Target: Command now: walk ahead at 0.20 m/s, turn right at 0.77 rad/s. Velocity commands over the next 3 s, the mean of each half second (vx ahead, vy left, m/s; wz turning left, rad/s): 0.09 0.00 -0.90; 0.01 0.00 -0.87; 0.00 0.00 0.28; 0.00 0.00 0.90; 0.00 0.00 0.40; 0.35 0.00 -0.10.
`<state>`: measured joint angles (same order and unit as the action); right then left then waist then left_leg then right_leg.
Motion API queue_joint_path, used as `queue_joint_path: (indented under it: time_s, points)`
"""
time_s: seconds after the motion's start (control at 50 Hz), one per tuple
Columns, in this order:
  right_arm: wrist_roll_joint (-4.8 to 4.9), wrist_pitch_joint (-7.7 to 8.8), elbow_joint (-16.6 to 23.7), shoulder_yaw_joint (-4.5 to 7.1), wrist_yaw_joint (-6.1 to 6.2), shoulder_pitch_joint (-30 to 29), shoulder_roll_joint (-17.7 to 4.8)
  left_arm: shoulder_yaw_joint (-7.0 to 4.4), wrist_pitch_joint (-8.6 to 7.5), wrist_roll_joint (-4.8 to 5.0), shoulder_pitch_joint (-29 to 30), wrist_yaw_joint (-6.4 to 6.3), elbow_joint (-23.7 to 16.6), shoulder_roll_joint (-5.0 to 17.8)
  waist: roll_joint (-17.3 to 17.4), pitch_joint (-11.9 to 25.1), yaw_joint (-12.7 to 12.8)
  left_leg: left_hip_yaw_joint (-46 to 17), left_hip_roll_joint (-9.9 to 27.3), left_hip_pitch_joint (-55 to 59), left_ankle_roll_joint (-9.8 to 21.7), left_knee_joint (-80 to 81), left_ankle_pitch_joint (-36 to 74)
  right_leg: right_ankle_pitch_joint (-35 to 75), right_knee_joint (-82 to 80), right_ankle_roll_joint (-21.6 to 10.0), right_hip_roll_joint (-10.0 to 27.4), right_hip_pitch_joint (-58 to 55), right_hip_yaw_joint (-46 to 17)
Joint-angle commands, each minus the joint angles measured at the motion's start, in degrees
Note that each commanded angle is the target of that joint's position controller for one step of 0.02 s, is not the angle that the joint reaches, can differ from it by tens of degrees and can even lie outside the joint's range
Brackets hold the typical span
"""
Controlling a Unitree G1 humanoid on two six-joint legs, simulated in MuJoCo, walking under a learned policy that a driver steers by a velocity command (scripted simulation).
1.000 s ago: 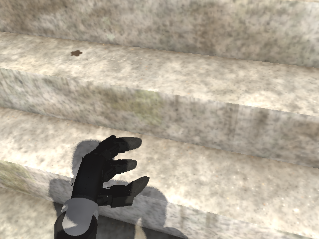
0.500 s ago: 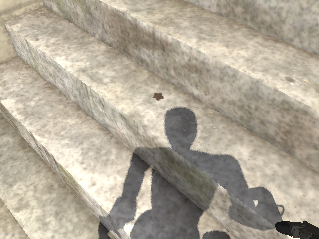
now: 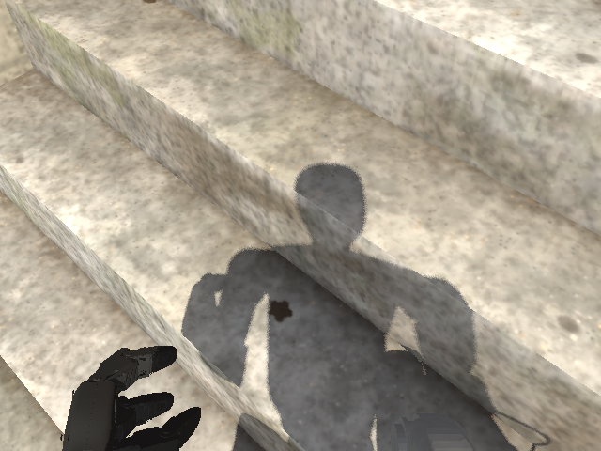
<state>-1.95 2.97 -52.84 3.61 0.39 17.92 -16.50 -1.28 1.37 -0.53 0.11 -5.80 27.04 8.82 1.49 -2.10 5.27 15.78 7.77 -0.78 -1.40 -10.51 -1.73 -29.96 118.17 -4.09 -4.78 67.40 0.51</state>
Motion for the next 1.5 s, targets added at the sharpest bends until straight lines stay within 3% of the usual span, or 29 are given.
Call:
queue_joint_path:
  time_s: [0.02,0.06,0.1,0.14,0.2,0.44,0.5,0.54,0.56,0.66,0.84,0.92,0.94,1.0,1.06,1.08,1.12,1.14,1.16,1.18,1.2,1.24,1.28,1.32,1.34,1.36,1.38,1.44,1.5]
  points:
    - [1.85,3.17,14.35,3.19,0.37,-30.11,-15.91,-3.3,2.2,1.62,-32.89,-1.07,4.98,7.27,14.5,17.34,17.57,8.07,5.36,-19.6,7.98,-5.09,93.61,1.41,-25.17,1.07,-4.05,-53.7,6.52]
    - [4.86,1.87,19.71,3.48,-1.55,-28.8,-12.06,-5.38,0.94,0.81,-30.7,-3.06,4.26,14.28,1.47,25.67,14.14,-1.35,2.53,-16.48,4.43,-39.58,73.71,-4.67,-47.31,-6.48,-4.98,-56.9,-11.68]
    - [-1.37,0.63,25.5,0.45,-6.71,-28.8,-1.36,-6.08,3.15,-0.53,-13.94,-6.68,-0.25,15.84,-22.07,23.74,6.36,-17.71,-8.99,-36.3,1.22,-86.0,-11.35,-4.88,-79.95,-15.94,-4.03,-49.86,-37.9]
    - [-4.32,-1.07,28.78,-2.55,-6.73,-20.56,6.6,-3.32,2.02,-1.6,-7.22,-4.85,2.92,8.76,-12.37,11.93,-5.38,-25.32,-11.9,-48.12,0.1,-106.78,-7.71,2.12,-74.73,-12.27,-5.25,-38.01,-33.81]
    - [-4.73,1.39,25.88,-4.16,-0.91,-16.49,7.27,-2.99,-0.19,0.14,-14.11,1.14,10.24,5.35,2.5,4.53,-5.25,-22.33,-10.35,-52.02,2.02,-107.33,-10.79,22.53,-79.19,-7.15,-6.5,-40.13,-23.72]
    - [2.88,-3.4,27.72,-2.81,1.75,-16.43,3.24,-5.74,1.81,-3.18,-2.16,1.6,0.98,11.51,-13.68,10.5,-4.08,-20.3,-14.42,-19.7,2.93,-42.04,-13.55,7.4,-90.12,-4.63,0.44,-33.6,-44.14]
    - [5.29,-2.07,24.18,-1.87,3.54,-15.84,2.61,-5.98,0.9,-1.58,-11.54,3.71,4.22,10.01,-5.9,8.54,-1.5,-19.49,-11.2,-9.29,1.29,-11.61,-12.36,-7.55,-79.22,-0.26,-3.83,-38.43,-37.2]
    - [-0.69,-1.81,27.07,0.8,4.82,-17.17,-6.94,-6.26,-0.87,1.59,-15.3,3.79,1.4,11.1,18.51,16.47,-2.22,-44.17,18.49,-2.14,19.84,-10.9,18.75,-11.78,-36.63,5.88,-12.94,-23.96,-12.73]
    - [-1.49,-1.56,29.79,0.7,4.77,-19.22,-1.97,-7.07,-1.9,-1.05,-11.05,2.27,2.9,16.08,5.59,20.23,-4.97,-48.19,22.41,-7.3,25.12,-9.5,13.09,-4.03,-17.9,8.24,-4.04,-23.44,-7.93]
    - [-1.74,-0.88,24.26,-0.47,6.04,-11.51,-2.72,-3.75,0.98,-0.75,-5.36,4.96,0.03,10.47,-5.72,3.86,-5.05,-20.03,0.82,-11.92,14.19,-15.67,-12.74,7.46,-44.89,6.03,2.28,-22.92,-5.85]
    - [-3.04,0.16,25.78,2.08,4.44,-8.78,-5.1,-4.63,0.68,-3.28,3.51,4.64,-5.43,9.69,7.69,7.45,-8.1,-26.07,19.74,-12.94,12.72,-25.08,-19.16,15.65,-28.35,6.14,10.89,-16.51,-8.64]
    - [-3.43,-1.22,26.27,2.35,4.1,-11.23,-5.0,-3.35,-0.37,-0.88,1.32,6.06,-4.52,7.27,10.56,8.82,-6.42,-16.96,16.83,-19.37,5.55,-32.42,-13.05,13.85,-57.24,2.9,12.5,-30.2,-6.15]
    - [-3.2,-2.23,26.61,2.38,3.91,-11.74,-5.01,-3.34,-1.15,-0.03,-2.12,6.02,-2.74,7.46,9.31,10.35,-5.56,-11.74,13.72,-20.69,3.12,-36.96,-7.55,15.01,-69.93,2.26,11.15,-38.41,-3.27]
    - [-2.19,-4.94,27.01,1.72,2.28,-8.84,-1.23,-4.79,-2.69,-0.58,-11.87,4.77,6.25,12.34,-26.58,10.71,-5.28,-0.87,-1.23,-46.32,-3.07,-79.1,-38.07,64.44,-91.54,2.23,10.07,-74.25,-4.13]
    - [4.36,-4.06,25.25,-0.32,2.2,-12.68,-2.47,-2.39,-4.91,-3.02,-7.13,6.77,8.61,8.31,-10.05,-2.8,-5.16,-0.81,-7.31,-32.65,6.94,-70.62,-43.15,83.89,-129.68,3.8,10.13,-61.52,2.25]
    - [4.94,-4.31,23.14,0.97,2.94,-2.21,-4.15,-2.94,-4.88,-7.04,-2.46,6.75,10.23,11.76,-15.35,-1.49,-15.68,0.89,-15.91,-26.65,8.03,-67.01,-41.97,123.53,-131.94,5.68,12.87,-67.97,6.1]
    - [1.52,-2.45,17.86,3.35,3.65,21.11,-9.66,-8.44,-7.42,-3.84,15.29,5.25,1.2,23.92,-11.87,7.72,-36.46,5.72,-29.28,-16.0,1.1,-18.59,-38.63,176.14,-81.15,12.81,5.58,-77.9,7.8]
    - [-2.82,-2.9,7.86,5.55,4.31,36.33,-15.08,-10.4,-8.8,6.05,18.28,4.65,-5.96,25.22,13.17,16.33,-37.59,-19.59,-13.47,31.83,16.97,-39.66,27.01,132.11,-32.82,16.03,-5.38,-21.07,3.38]
    - [-0.09,-3.13,4.9,9.73,7.39,32.18,-23.17,-7.85,-8.82,5.59,22.07,4.44,-5.49,17.81,55.75,24.67,-34.34,-60.95,3.54,42.44,30.4,-35.62,41.27,-7.43,3.3,10.82,-11.85,3.94,-21.39]
    - [2.76,-0.91,4.01,11.08,10.46,45.77,-17.46,-5.25,-10.03,-0.85,46.81,3.64,-14.78,12.7,52.36,25.16,-45.64,-62.94,0.87,50.87,24.47,-42.88,37.4,-31.65,19.09,8.47,-8.5,20.49,-46.2]
    - [-0.21,1.54,-0.82,9.97,11.54,51.01,-11.77,-1.92,-11.28,-0.39,53.11,3.63,-19.14,4.77,55.03,19.84,-45.36,-70.14,4.85,53.62,20.53,-50.31,32.34,-47.43,23.44,7.82,-5.84,38.0,-56.2]
    - [0.43,2.3,4.6,5.12,15.67,30.95,6.38,2.26,-9.59,-2.03,49.41,7.17,-21.64,0.64,21.76,12.27,-32.3,-76.0,8.5,11.06,12.02,-54.22,14.49,-56.21,8.14,3.55,11.02,27.26,-62.76]
    - [-4.0,1.28,23.58,2.38,13.85,-19.63,-3.57,-1.33,-4.89,1.95,17.32,7.31,-9.9,11.24,-12.43,13.18,-5.78,-65.61,8.9,-56.49,7.91,-42.61,2.73,-21.19,-16.13,2.27,12.16,-28.88,-39.09]
    - [-1.95,-0.15,22.37,3.17,12.28,-20.27,-9.79,-4.0,-1.67,8.31,-3.93,7.33,5.42,11.41,-40.63,18.87,8.76,-31.98,-3.4,-86.11,1.32,-55.66,-41.33,42.6,-63.93,6.13,12.96,-83.76,-9.94]
    - [-0.36,-1.83,13.0,4.65,12.89,-1.11,-8.59,-3.2,-0.77,11.12,-8.37,7.76,11.17,7.74,-41.29,23.63,8.84,-24.18,-11.43,-78.28,0.07,-70.72,-57.97,27.74,-71.99,9.42,14.36,-90.99,-7.44]
    - [3.13,-2.35,15.13,3.9,10.55,5.61,-3.1,-2.71,-0.04,6.86,-13.59,6.2,13.99,9.49,-49.09,32.72,4.17,-25.91,-19.07,-65.94,-6.04,-97.38,-57.94,56.39,-59.77,10.36,13.52,-91.24,-6.95]
    - [3.06,-4.24,16.58,3.84,10.17,3.33,-1.21,-2.66,1.35,3.74,-7.31,4.57,10.61,13.32,-49.96,30.12,1.38,-24.88,-22.71,-65.63,-9.18,-113.0,-51.6,61.89,-67.11,10.17,23.99,-77.66,-18.79]
    - [0.36,-9.17,15.33,2.39,8.26,4.02,1.12,0.9,3.96,-2.55,16.47,4.59,-0.08,10.78,-38.89,3.83,-12.59,-23.73,-22.33,-59.88,-8.44,-109.3,-33.23,33.12,-83.51,5.7,18.86,-41.79,-17.96]
    - [-2.18,-12.24,11.71,3.33,6.37,15.99,-0.29,2.32,-0.28,-2.46,28.24,3.42,-3.99,5.5,-31.09,1.37,-24.15,-21.06,-19.56,-48.44,-6.51,-113.09,-18.6,23.17,-81.85,-3.06,22.72,-26.21,-18.14]
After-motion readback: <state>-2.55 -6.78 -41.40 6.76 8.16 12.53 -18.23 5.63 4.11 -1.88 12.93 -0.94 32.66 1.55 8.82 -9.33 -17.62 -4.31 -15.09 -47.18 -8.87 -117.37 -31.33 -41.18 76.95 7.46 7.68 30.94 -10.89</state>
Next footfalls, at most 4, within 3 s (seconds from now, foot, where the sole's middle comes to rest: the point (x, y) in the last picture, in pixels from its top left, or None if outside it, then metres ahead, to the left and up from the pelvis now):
0.04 right None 0.12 -0.10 -0.59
0.50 left None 0.17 0.07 -0.59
0.92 right None -0.16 -0.12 -0.56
1.12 left None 0.06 0.00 -0.59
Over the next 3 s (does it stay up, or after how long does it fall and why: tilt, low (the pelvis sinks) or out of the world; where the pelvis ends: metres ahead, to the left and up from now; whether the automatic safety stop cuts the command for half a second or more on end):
stays up -0.09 -0.08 0.12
